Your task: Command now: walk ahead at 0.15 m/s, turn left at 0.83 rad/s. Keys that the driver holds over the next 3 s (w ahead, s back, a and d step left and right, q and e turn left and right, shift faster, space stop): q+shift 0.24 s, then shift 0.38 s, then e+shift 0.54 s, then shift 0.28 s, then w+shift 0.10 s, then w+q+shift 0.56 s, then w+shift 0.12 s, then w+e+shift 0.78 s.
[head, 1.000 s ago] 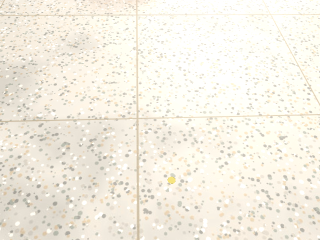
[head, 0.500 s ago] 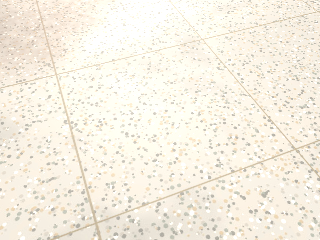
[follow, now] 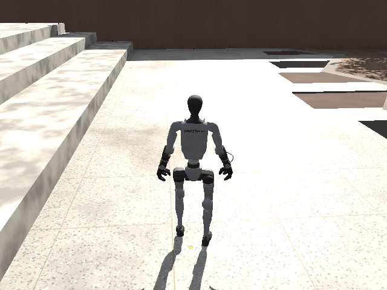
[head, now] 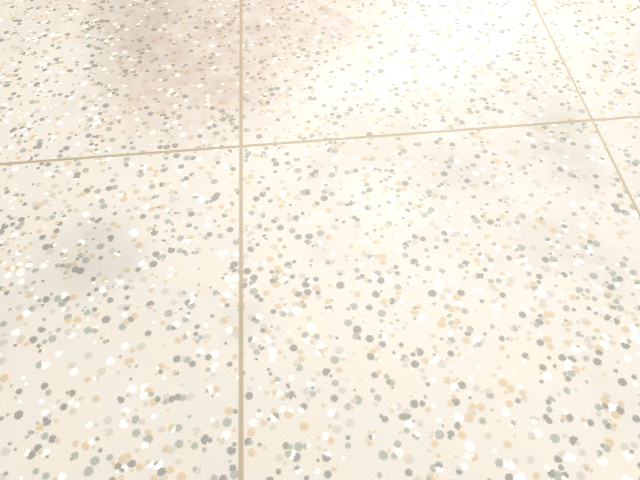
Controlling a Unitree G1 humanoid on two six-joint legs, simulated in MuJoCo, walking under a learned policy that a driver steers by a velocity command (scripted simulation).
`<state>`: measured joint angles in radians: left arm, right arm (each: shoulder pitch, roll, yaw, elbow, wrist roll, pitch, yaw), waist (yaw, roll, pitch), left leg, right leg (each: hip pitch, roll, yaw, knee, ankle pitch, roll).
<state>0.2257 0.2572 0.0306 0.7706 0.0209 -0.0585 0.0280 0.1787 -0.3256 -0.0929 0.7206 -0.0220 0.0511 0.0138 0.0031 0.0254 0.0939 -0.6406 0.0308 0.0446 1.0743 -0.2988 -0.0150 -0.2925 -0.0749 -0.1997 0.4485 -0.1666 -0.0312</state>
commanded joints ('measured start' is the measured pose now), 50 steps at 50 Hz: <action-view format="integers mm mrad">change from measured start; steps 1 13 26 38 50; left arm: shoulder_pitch -117 -37 15 29 -12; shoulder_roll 91 114 74 206 119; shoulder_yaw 24 46 31 70 94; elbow -90 -154 -111 -92 -127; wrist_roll -1 -1 -12 -22 -4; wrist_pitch -18 84 106 66 108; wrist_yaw -4 -6 -10 -32 -35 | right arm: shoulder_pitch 129 55 13 -11 4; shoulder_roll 28 -171 -87 -29 -196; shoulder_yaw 15 -47 -6 22 -2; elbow -47 -125 -96 -56 -104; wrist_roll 2 8 -9 8 -13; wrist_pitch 17 2 1 -25 -30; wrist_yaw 27 -13 7 -28 -72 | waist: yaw -85 -26 -30 12 -7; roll -183 100 102 -193 203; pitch -169 -148 -169 -116 -102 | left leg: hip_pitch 248 501 355 272 562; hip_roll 44 201 128 -128 382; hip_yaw -7 -466 -414 -66 -525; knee -191 -758 -762 -471 -886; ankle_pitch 209 292 139 -103 128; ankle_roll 27 296 229 9 219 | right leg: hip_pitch -48 -386 -34 198 -339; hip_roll -230 -9 88 -101 224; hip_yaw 25 241 190 533 290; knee -125 734 281 -52 388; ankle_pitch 381 -337 -254 435 -416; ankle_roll -103 98 23 -144 52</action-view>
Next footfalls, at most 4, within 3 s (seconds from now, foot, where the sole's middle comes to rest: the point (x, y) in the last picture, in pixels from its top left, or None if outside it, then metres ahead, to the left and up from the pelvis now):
0.16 left None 0.16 0.13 -0.78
0.60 right None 0.17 -0.07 -0.78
0.96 left None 0.06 0.10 -0.78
1.40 right None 0.06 -0.12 -0.78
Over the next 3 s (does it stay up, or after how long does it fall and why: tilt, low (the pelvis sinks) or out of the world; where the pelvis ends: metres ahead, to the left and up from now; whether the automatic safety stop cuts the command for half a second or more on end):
stays up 1.14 0.35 -0.03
